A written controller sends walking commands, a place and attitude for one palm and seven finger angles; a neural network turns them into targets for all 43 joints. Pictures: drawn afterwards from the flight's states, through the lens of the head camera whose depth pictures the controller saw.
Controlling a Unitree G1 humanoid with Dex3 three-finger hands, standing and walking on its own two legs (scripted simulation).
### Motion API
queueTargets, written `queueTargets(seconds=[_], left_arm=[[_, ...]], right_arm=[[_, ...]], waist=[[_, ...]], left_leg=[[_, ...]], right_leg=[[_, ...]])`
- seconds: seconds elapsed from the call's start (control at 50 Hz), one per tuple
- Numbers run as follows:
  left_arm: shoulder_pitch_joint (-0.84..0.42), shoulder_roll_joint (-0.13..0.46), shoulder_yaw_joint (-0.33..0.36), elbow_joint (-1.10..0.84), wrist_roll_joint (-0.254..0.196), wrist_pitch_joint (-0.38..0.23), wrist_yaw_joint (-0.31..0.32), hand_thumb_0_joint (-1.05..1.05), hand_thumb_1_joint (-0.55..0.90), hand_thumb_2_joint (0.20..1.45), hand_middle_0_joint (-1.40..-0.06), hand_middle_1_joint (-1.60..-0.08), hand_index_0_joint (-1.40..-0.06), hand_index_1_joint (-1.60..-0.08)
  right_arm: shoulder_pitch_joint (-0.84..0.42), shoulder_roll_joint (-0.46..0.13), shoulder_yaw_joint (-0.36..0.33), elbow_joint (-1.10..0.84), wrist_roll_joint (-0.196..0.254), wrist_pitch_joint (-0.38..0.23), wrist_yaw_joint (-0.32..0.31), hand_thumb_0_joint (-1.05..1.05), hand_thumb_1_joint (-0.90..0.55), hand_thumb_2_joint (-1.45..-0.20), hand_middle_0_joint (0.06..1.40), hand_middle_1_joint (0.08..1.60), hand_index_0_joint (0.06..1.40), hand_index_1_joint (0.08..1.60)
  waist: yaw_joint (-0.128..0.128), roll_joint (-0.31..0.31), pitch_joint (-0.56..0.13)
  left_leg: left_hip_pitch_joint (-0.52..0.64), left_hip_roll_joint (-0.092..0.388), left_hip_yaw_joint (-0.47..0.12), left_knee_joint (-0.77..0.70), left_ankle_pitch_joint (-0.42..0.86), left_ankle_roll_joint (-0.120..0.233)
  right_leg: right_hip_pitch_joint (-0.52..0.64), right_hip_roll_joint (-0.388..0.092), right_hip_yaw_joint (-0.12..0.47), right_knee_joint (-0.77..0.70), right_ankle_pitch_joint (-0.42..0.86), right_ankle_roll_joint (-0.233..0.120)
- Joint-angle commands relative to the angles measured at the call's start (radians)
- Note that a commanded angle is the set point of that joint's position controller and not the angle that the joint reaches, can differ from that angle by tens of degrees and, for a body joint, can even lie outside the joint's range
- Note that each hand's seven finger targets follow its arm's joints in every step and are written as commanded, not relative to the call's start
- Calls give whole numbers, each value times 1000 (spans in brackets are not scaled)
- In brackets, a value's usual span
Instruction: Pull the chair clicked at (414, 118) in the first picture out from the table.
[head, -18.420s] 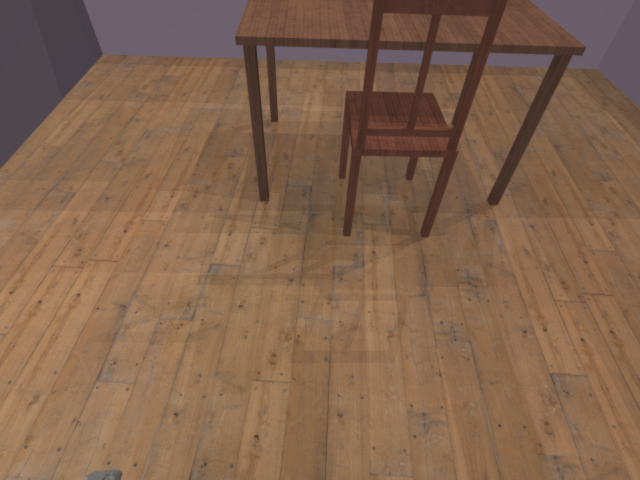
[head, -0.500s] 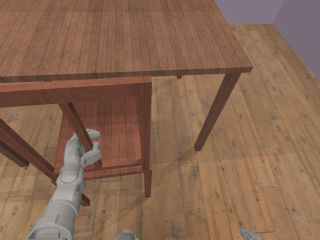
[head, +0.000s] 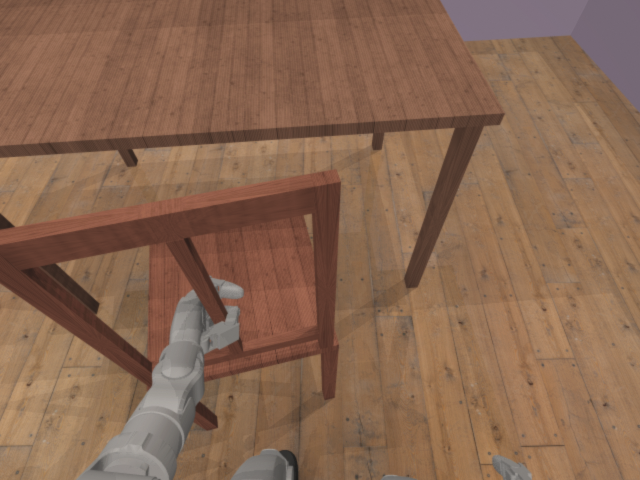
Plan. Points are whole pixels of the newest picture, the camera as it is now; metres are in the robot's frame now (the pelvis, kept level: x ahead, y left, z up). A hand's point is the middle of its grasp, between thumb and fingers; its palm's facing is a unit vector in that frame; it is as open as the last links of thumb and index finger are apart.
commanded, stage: step backward, pulling the chair out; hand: left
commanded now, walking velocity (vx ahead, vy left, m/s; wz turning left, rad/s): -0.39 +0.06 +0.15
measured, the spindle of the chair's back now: (214, 305) +0.35 +0.16 -0.04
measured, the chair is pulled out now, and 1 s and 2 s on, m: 0.15 0.20 0.37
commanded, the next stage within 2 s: none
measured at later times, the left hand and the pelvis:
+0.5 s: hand (232, 337) +0.31 +0.14 -0.06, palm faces +0.06 -0.98 -0.18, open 5.3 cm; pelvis -0.02 +0.00 +0.00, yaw +2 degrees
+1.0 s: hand (230, 356) +0.28 +0.14 -0.06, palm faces +0.05 -0.99 -0.16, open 5.2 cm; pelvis -0.06 +0.00 +0.00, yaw +5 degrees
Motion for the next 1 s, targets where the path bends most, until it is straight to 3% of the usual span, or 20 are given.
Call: queueTargets(seconds=[0.0,0.1,0.18,0.26,0.34,0.4,0.42,0.48,0.52,0.54,0.58,0.62,0.66,0.72,0.78,0.82,0.88,0.92,0.94,0.98], left_arm=[[-355,218,-4,-127,53,-40,34,0,900,900,-500,-1450,-500,-1450],[-365,171,-36,-111,47,-54,30,0,900,900,-500,-1450,-500,-1450],[-353,162,-33,-134,46,-53,33,0,900,900,-500,-1450,-500,-1450],[-332,173,-21,-144,57,-43,27,0,900,900,-500,-1450,-500,-1450],[-342,166,-31,-165,58,-37,21,0,900,900,-500,-1450,-500,-1450],[-332,199,-13,-161,67,-45,36,0,900,900,-500,-1450,-500,-1450],[-342,195,-12,-159,71,-45,40,0,900,900,-500,-1450,-500,-1450],[-341,194,-4,-155,72,-34,38,0,900,900,-500,-1450,-500,-1450],[-348,159,-22,-167,64,-42,32,0,900,900,-500,-1450,-500,-1450],[-355,141,-33,-180,57,-46,24,0,900,900,-500,-1450,-500,-1450],[-392,124,-49,-210,72,-44,18,0,900,900,-500,-1450,-500,-1450],[-377,127,-44,-211,79,-38,16,0,900,900,-500,-1450,-500,-1450],[-331,145,-27,-201,81,-30,11,0,900,900,-500,-1450,-500,-1450],[-328,167,-18,-233,70,-35,6,0,900,900,-500,-1450,-500,-1450],[-283,221,10,-223,62,-31,20,0,900,900,-500,-1450,-500,-1450],[-282,202,6,-221,66,-10,22,0,900,900,-500,-1450,-500,-1450],[-276,188,7,-225,62,13,22,0,900,900,-500,-1450,-500,-1450],[-300,151,-30,-271,54,13,15,0,900,900,-500,-1450,-500,-1450],[-321,132,-47,-285,46,7,10,0,900,900,-500,-1450,-500,-1450],[-382,108,-71,-316,64,2,3,0,900,900,-500,-1450,-500,-1450]], right_arm=[[-11,-139,-46,-72,-2,-69,-18,0,-900,-900,200,300,200,300],[-22,-151,-42,-64,-5,-95,-27,0,-900,-900,200,300,200,300],[-34,-154,-38,-71,-18,-106,-28,0,-900,-900,200,300,200,300],[-18,-150,-44,-67,-30,-113,-24,0,-900,-900,200,300,200,300],[-30,-142,-47,-85,-29,-119,-15,0,-900,-900,200,300,200,300],[-16,-134,-51,-66,-22,-123,-15,0,-900,-900,200,300,200,300],[-29,-128,-45,-56,-27,-124,-15,0,-900,-900,200,300,200,300],[-34,-139,-37,-41,-34,-131,-25,0,-900,-900,200,300,200,300],[-19,-165,-48,-39,-36,-130,-30,0,-900,-900,200,300,200,300],[-16,-157,-48,-45,-28,-123,-20,0,-900,-900,200,300,200,300],[-26,-144,-42,-44,-47,-112,-17,0,-900,-900,200,300,200,300],[-9,-141,-49,-43,-51,-108,-10,0,-900,-900,200,300,200,300],[2,-146,-54,-49,-47,-104,-6,0,-900,-900,200,300,200,300],[-9,-137,-62,-75,-31,-102,-8,0,-900,-900,200,300,200,300],[-30,-130,-62,-79,-19,-106,-11,0,-900,-900,200,300,200,300],[-59,-129,-49,-81,-29,-108,-14,0,-900,-900,200,300,200,300],[-39,-143,-36,-60,-31,-107,-25,0,-900,-900,200,300,200,300],[-32,-171,-49,-74,-32,-95,-33,0,-900,-900,200,300,200,300],[-33,-162,-54,-87,-23,-82,-24,0,-900,-900,200,300,200,300],[-48,-143,-41,-90,-42,-69,-19,0,-900,-900,200,300,200,300]], waist=[[0,-93,-272],[10,-64,-264],[20,90,-278],[20,57,-335],[17,9,-282],[5,-153,-294],[8,-146,-305],[1,-124,-294],[10,-71,-302],[16,-50,-340],[14,113,-373],[15,120,-393],[16,77,-404],[4,-25,-401],[8,-121,-387],[22,-130,-360],[7,-178,-346],[7,-94,-361],[13,-60,-373],[12,141,-392]], left_leg=[[260,9,-34,23,-119,3],[239,83,-147,-144,-134,52],[186,165,-284,-262,-256,97],[232,176,-272,-195,-70,106],[86,116,-186,-130,-228,65],[180,-10,-45,156,-189,-18],[201,-25,-38,225,-170,-28],[192,13,-88,42,-65,-16],[199,125,-210,-125,233,48],[223,171,-258,-144,246,80],[274,207,-305,-142,375,113],[308,213,-283,-105,474,116],[283,196,-256,-74,471,101],[146,116,-156,-22,204,41],[143,-27,-50,216,-208,-36],[85,-31,-87,286,-297,-34],[119,6,-101,20,-180,-22],[202,101,-170,-140,245,29],[225,146,-189,-146,294,54],[234,189,-235,-164,390,84]], right_leg=[[-51,-244,189,-247,-109,-39],[-17,-121,102,-135,-142,6],[7,-62,81,36,-173,-8],[54,-61,96,18,-89,-12],[96,-124,166,-89,-195,-39],[-5,-325,312,-258,-230,-121],[-12,-356,292,-253,-109,-136],[81,-284,146,-110,225,-86],[126,-125,67,4,233,-4],[131,-93,72,44,141,2],[81,-75,70,119,38,3],[71,-71,72,100,-18,-1],[130,-71,76,42,92,-5],[233,-156,158,-55,247,-33],[159,-376,311,-200,271,-138],[181,-401,272,-184,344,-156],[259,-328,150,-82,506,-95],[234,-181,69,-12,432,-4],[218,-137,68,3,297,13],[168,-98,50,117,126,10]])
